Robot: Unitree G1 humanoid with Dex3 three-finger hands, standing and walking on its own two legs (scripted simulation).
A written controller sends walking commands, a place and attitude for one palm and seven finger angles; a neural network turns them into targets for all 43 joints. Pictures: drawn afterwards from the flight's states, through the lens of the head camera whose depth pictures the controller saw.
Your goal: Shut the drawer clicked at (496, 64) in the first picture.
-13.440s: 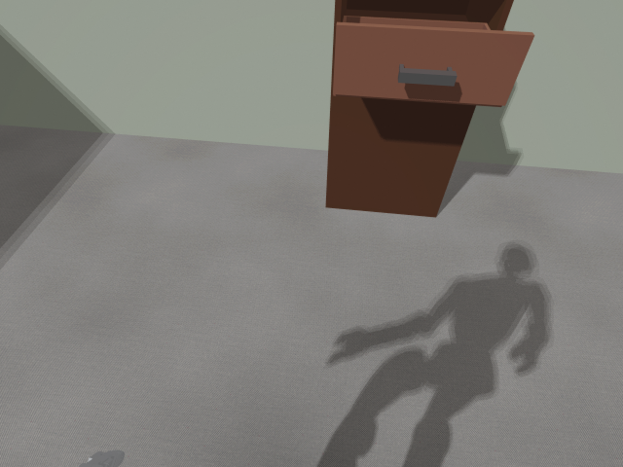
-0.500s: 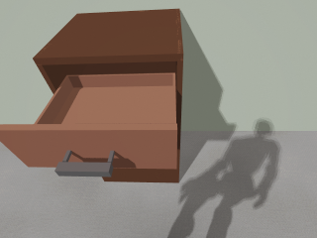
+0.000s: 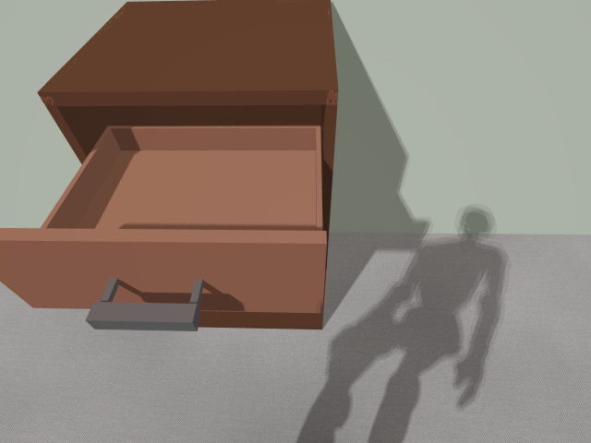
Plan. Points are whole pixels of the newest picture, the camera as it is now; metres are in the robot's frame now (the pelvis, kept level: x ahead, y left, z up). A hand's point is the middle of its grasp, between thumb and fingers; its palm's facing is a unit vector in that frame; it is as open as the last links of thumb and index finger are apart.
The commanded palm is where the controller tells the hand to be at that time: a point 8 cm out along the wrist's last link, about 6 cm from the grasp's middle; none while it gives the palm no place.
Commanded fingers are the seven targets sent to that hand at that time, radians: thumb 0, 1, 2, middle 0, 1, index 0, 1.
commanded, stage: look again from close up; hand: left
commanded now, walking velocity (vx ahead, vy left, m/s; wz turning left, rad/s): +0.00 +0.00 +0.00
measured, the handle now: (150, 301) +0.29 +0.21 +0.05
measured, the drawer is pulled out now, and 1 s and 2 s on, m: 0.30 0.30 0.30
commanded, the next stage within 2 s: raise the hand and make a fist in 0.20 s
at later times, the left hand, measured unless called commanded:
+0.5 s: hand (156, 401) +0.18 +0.19 -0.01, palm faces +0.26 -0.96 -0.08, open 7.0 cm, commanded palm +0.09 +0.23 -0.04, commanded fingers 0.00 0.90 0.90 -0.42 -0.54 -0.42 -0.54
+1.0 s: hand (155, 424) +0.14 +0.17 +0.02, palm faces +0.00 -1.00 -0.04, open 4.5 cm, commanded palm +0.09 +0.22 +0.03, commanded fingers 0.00 0.90 0.90 -0.92 -1.08 -0.92 -1.08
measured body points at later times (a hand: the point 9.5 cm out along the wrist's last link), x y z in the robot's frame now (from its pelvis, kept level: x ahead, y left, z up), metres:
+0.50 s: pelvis -0.01 +0.01 -0.01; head +0.00 -0.01 +0.44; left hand +0.16 +0.24 +0.00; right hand +0.11 -0.25 -0.12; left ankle -0.04 +0.13 -0.74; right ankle +0.04 -0.09 -0.74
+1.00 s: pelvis -0.02 +0.02 -0.06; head +0.02 +0.02 +0.39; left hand +0.14 +0.23 +0.03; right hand +0.20 -0.14 -0.13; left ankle -0.04 +0.13 -0.74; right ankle +0.04 -0.09 -0.74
